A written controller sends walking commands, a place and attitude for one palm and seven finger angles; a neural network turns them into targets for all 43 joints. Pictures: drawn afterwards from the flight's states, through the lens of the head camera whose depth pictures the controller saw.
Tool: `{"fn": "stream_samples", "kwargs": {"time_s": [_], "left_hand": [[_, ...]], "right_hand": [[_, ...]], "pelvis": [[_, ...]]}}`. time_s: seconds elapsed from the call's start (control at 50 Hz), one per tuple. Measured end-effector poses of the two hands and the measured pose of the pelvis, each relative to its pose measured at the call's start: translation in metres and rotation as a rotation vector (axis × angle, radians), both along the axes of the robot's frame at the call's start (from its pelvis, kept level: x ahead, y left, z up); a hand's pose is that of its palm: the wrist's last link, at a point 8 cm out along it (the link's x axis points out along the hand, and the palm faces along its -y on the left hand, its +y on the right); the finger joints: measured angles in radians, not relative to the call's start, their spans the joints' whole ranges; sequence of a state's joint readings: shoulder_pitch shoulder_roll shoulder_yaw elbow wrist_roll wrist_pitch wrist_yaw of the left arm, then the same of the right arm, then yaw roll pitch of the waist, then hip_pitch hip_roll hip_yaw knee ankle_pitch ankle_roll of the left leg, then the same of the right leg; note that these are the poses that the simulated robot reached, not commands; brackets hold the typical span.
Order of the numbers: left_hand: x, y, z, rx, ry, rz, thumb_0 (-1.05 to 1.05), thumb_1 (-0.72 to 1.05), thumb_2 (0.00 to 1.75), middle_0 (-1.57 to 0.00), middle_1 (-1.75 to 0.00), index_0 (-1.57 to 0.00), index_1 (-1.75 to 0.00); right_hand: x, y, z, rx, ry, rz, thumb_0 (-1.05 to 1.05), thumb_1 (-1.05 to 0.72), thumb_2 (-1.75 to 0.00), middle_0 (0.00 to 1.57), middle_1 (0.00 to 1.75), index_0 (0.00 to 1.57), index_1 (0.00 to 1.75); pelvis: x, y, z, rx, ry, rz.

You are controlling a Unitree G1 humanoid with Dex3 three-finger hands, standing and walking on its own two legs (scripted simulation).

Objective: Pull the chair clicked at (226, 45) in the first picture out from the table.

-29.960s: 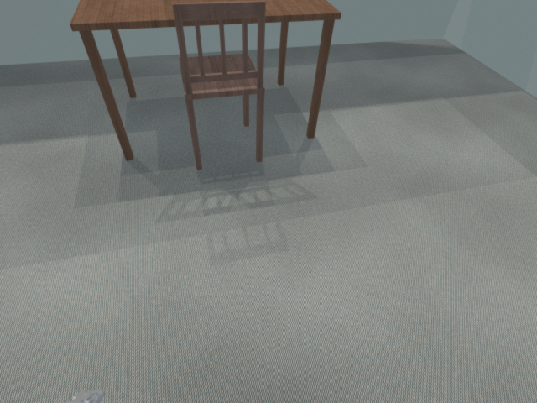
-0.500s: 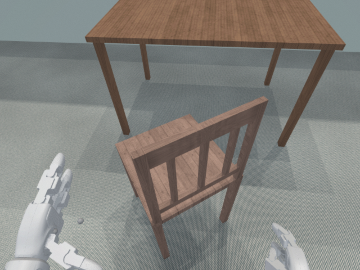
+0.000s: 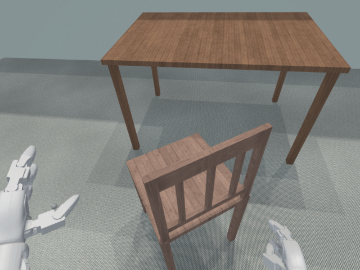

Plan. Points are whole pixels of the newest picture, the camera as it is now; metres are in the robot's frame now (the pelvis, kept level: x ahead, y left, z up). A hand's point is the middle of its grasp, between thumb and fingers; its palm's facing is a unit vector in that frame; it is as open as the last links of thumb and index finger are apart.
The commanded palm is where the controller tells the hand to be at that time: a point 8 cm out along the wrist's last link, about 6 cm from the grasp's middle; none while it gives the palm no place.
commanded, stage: draw the hand back to the body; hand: left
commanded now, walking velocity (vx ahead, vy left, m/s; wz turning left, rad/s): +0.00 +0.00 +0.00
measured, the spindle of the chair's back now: (209, 187) +0.39 -0.04 -0.10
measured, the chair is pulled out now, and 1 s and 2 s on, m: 0.54 0.54 0.54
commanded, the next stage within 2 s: step back with the hand held close in 0.54 s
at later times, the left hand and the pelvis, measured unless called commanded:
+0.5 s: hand (33, 197) +0.19 +0.27 +0.16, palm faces +0.44 -0.81 -0.40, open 7.5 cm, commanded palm +0.14 +0.31 +0.18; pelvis -0.01 +0.01 +0.01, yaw -1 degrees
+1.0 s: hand (31, 209) +0.17 +0.27 +0.15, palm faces +0.32 -0.79 -0.52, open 7.4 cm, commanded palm +0.12 +0.31 +0.18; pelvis -0.04 +0.02 +0.00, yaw -2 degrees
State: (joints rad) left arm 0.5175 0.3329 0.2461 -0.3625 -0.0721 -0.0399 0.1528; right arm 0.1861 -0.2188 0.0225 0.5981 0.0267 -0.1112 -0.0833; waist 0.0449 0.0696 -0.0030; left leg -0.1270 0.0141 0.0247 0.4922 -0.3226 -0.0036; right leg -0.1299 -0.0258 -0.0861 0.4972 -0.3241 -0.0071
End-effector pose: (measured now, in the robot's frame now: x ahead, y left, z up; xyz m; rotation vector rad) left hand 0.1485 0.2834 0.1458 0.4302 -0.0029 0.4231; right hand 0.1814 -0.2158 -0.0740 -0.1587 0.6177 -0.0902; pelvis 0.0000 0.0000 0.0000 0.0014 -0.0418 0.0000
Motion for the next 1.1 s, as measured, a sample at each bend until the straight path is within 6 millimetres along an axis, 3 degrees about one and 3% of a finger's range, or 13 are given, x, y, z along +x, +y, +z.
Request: {"fn": "stream_samples", "kwargs": {"time_s": [0.24, 0.4, 0.58, 0.7, 0.88, 1.0, 1.1], "left_hand": [[0.003, 0.024, 0.048, 0.101, -0.156, 0.039, 0.01, 0.71, 0.81, -0.19, -0.27, -0.19, -0.27], [0.002, 0.021, 0.019, 0.019, -0.065, 0.019, 0.01, 0.85, 0.88, -0.21, -0.3, -0.2, -0.3], [-0.007, 0.023, 0.04, 0.068, -0.151, 0.011, 0.02, 0.88, 0.89, -0.22, -0.3, -0.21, -0.3], [-0.006, 0.023, 0.032, 0.043, -0.126, 0.016, 0.02, 0.89, 0.9, -0.21, -0.3, -0.21, -0.3], [-0.003, 0.016, 0.041, 0.148, -0.1, -0.091, 0.02, 0.89, 0.9, -0.21, -0.3, -0.21, -0.3], [-0.015, 0.02, 0.028, 0.155, -0.015, -0.108, 0.02, 0.88, 0.9, -0.22, -0.3, -0.21, -0.3], [-0.03, 0.023, 0.029, 0.148, -0.05, -0.09, 0.02, 0.88, 0.9, -0.22, -0.3, -0.21, -0.3]], "right_hand": [[-0.004, 0.0, 0.0, -0.006, 0.029, 0.012, 0.01, -0.9, -0.9, 0.2, 0.3, 0.2, 0.3], [-0.019, -0.007, 0.0, -0.026, 0.06, -0.01, 0.01, -0.9, -0.9, 0.2, 0.3, 0.2, 0.3], [-0.027, -0.006, 0.003, -0.028, 0.036, -0.015, 0.01, -0.9, -0.9, 0.2, 0.3, 0.2, 0.3], [-0.028, -0.003, 0.003, -0.013, 0.033, -0.01, 0.01, -0.9, -0.9, 0.2, 0.3, 0.2, 0.3], [-0.041, -0.007, 0.001, -0.036, 0.081, -0.047, 0.01, -0.9, -0.9, 0.2, 0.3, 0.2, 0.3], [-0.057, -0.011, -0.004, -0.047, 0.124, -0.101, 0.01, -0.9, -0.9, 0.2, 0.3, 0.2, 0.3], [-0.07, -0.01, -0.002, -0.063, 0.127, -0.103, 0.01, -0.9, -0.9, 0.2, 0.3, 0.2, 0.3]], "pelvis": [[0.001, 0.004, 0.005, -0.004, -0.025, -0.009], [-0.006, 0.006, 0.006, -0.005, -0.029, -0.016], [-0.011, 0.007, 0.006, -0.006, -0.045, -0.015], [-0.017, 0.007, 0.006, -0.007, -0.042, -0.019], [-0.028, 0.013, 0.006, -0.011, 0.026, -0.035], [-0.035, 0.017, 0.004, -0.005, 0.044, -0.036], [-0.047, 0.016, 0.001, -0.006, 0.042, -0.027]]}}
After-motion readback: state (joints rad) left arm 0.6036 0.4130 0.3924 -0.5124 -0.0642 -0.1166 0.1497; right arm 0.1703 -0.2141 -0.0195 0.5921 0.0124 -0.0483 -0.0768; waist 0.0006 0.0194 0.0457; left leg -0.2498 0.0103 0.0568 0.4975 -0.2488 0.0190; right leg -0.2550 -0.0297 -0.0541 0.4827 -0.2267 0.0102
